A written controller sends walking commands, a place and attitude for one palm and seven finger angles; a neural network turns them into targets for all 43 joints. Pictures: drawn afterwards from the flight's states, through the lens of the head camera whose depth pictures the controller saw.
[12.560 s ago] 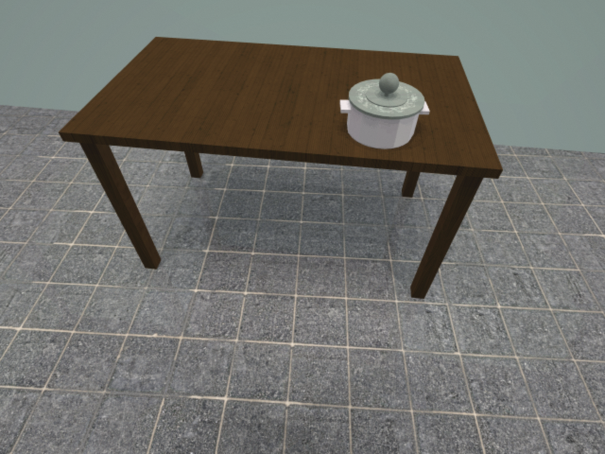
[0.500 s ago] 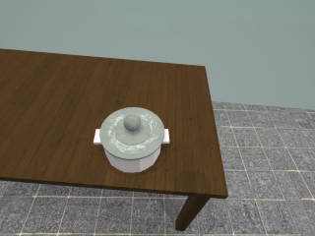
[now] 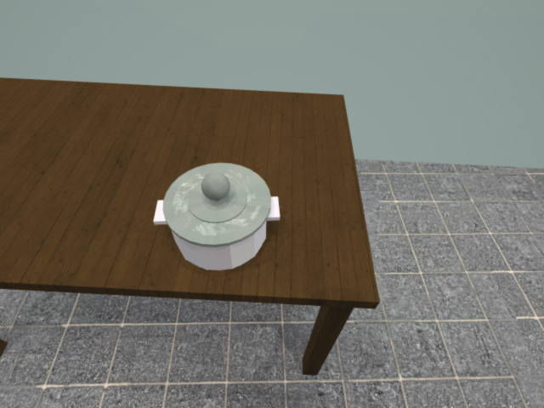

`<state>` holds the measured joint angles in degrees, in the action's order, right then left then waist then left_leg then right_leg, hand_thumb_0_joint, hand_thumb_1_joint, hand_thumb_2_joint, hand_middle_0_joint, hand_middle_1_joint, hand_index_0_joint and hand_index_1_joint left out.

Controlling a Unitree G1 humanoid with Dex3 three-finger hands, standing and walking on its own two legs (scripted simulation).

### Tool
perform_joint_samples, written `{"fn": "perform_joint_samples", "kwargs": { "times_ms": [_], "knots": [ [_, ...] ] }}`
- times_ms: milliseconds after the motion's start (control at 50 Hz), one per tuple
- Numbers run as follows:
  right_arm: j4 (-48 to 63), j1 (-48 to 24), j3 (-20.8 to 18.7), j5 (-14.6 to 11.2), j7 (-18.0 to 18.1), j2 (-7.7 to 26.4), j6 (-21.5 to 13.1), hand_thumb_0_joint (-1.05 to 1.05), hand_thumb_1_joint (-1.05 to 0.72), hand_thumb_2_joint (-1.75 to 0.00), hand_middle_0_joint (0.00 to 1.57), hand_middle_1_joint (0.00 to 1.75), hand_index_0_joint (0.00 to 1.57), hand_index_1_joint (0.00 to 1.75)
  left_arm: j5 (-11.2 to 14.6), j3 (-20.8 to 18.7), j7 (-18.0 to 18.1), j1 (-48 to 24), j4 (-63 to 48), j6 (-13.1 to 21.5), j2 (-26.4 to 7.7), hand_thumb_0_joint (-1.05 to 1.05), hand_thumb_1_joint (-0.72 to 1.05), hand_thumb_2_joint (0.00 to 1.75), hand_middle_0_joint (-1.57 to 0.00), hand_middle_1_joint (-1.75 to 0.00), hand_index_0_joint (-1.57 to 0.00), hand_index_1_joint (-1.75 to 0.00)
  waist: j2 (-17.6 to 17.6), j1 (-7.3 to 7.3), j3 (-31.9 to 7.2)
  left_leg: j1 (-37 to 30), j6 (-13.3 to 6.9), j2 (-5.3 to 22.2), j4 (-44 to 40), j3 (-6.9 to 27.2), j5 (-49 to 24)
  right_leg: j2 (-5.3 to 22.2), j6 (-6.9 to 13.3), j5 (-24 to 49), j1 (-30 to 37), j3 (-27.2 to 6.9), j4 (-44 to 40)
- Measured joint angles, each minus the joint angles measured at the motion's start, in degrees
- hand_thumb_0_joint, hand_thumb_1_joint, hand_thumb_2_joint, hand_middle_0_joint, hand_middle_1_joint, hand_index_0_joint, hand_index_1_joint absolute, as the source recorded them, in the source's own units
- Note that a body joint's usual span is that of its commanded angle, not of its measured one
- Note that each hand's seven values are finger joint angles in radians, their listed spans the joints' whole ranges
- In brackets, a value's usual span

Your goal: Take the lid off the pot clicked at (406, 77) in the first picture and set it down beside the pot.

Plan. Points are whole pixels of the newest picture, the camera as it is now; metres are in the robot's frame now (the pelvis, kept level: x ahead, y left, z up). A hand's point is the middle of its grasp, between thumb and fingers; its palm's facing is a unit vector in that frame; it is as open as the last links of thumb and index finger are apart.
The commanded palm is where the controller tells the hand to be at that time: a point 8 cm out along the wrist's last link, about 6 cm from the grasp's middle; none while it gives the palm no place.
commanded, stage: come to a stop and stand still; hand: left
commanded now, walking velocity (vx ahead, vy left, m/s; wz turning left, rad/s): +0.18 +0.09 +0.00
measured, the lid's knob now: (215, 186) +0.46 +0.13 +0.04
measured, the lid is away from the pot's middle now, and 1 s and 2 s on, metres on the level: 0.00 0.00 0.00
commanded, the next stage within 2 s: look again from close up in 0.82 s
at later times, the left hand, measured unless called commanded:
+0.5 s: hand out of the picture +0.00 +0.18 -0.19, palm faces +0.04 -0.99 -0.16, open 7.4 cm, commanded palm none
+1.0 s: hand out of the picture +0.03 +0.21 -0.18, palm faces +0.06 -0.98 -0.17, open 7.4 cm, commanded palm none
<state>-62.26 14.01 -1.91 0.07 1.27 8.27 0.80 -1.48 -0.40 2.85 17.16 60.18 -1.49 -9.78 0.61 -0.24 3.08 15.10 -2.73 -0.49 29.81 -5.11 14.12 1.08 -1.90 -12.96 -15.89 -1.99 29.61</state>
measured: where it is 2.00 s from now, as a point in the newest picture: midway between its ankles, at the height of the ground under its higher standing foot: outside the picture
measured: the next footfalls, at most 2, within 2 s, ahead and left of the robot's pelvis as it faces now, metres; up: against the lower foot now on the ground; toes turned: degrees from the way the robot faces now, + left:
none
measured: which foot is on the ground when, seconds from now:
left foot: down 0.00-1.00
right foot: down 0.00-1.00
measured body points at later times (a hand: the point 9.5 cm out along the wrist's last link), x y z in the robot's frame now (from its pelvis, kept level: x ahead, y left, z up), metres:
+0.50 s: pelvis +0.03 +0.03 -0.01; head +0.03 +0.04 +0.44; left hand -0.01 +0.24 -0.17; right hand +0.00 -0.18 -0.16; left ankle +0.02 +0.09 -0.73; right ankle +0.03 -0.14 -0.73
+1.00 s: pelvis +0.03 +0.05 +0.00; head +0.03 +0.07 +0.45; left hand +0.03 +0.27 -0.17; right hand +0.06 -0.19 -0.14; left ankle +0.02 +0.09 -0.73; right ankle +0.03 -0.14 -0.73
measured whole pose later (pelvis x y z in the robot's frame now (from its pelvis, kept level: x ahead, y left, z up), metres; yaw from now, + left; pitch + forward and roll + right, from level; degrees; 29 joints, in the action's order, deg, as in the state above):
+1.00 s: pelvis +0.03 +0.05 +0.00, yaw +2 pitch -1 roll -1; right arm -61.4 16.1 0.5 0.6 1.0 9.0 -1.1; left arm -1.1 0.5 2.7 18.9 59.6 -0.1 -9.7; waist 2.3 -0.2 0.6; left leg 10.6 -6.2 -4.7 26.9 -4.0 15.6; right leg 5.1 -3.1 -14.6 -10.0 -0.7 25.5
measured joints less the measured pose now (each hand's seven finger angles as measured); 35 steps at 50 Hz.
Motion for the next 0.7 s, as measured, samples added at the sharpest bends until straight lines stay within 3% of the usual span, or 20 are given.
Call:
{"fn": "perform_joint_samples", "kwargs": {
  "times_ms": [100, 180, 360, 460, 700],
  "knots": [
    [0.21, 1.74, 0.33, 0.62, -0.79, 0.39, 0.14, 0.0, -0.92, -0.89, 0.2, 0.29, 0.2, 0.3, -0.06, 0.81, -0.48, 2.05, 0.76, 0.62, 0.67, 0.0, 0.91, 0.9, -0.2, -0.3, -0.19, -0.3, -0.78, 0.04, -2.67, 1.06, 0.78, 0.98, 0.71, 1.05, 3.33, -1.02, 0.9, -2.06, 0.17, 0.96, -1.64],
    [-0.13, 4.03, 0.93, 0.84, -0.71, -0.15, -0.36, 0.0, -0.91, -0.9, 0.2, 0.29, 0.2, 0.3, 0.32, 1.3, -0.81, 3.04, 1.21, 1.1, 1.37, 0.0, 0.91, 0.9, -0.2, -0.3, -0.19, -0.3, -0.65, -0.04, -3.02, 1.05, 0.92, 1.42, 0.46, 1.49, 0.66, -1.41, 1.28, 0.17, 0.82, 1.48, -2.89],
    [-1.41, 8.07, 2.37, 0.68, -0.86, -2.37, -0.08, 0.0, -0.91, -0.9, 0.2, 0.29, 0.2, 0.3, 0.23, 1.88, -0.26, 3.68, 2.18, 2.29, 2.92, 0.0, 0.91, 0.9, -0.2, -0.3, -0.2, -0.3, -0.21, -0.04, -2.16, 1.4, 0.35, 0.59, 2.39, 1.67, 2.01, -0.44, 0.01, 0.0, 1.15, 1.75, -2.07],
    [-0.31, 7.4, 2.28, 0.74, -0.58, -2.37, -1.13, 0.0, -0.91, -0.9, 0.2, 0.29, 0.2, 0.3, 0.59, 1.77, -0.03, 3.53, 3.31, 2.49, 2.63, 0.0, 0.91, 0.9, -0.2, -0.3, -0.2, -0.3, -0.53, 1.58, -2.61, 1.75, -1.34, -1.01, 4.47, 1.88, 3.73, 1.12, -0.7, -2.62, 0.78, 2.03, 0.8],
    [0.6, 4.21, 2.14, 0.81, 0.45, 0.42, -2.0, 0.03, -0.94, -0.89, 0.21, 0.29, 0.2, 0.3, 0.64, 0.78, 0.7, 1.18, 0.64, 2.16, 0.98, 0.0, 0.91, 0.9, -0.2, -0.3, -0.19, -0.3, -0.31, 0.41, -4.33, -2.64, -3.4, -3.66, 1.48, 1.34, 3.9, 3.55, 0.19, -3.72, 4.56, 1.55, -0.62]
  ]
}}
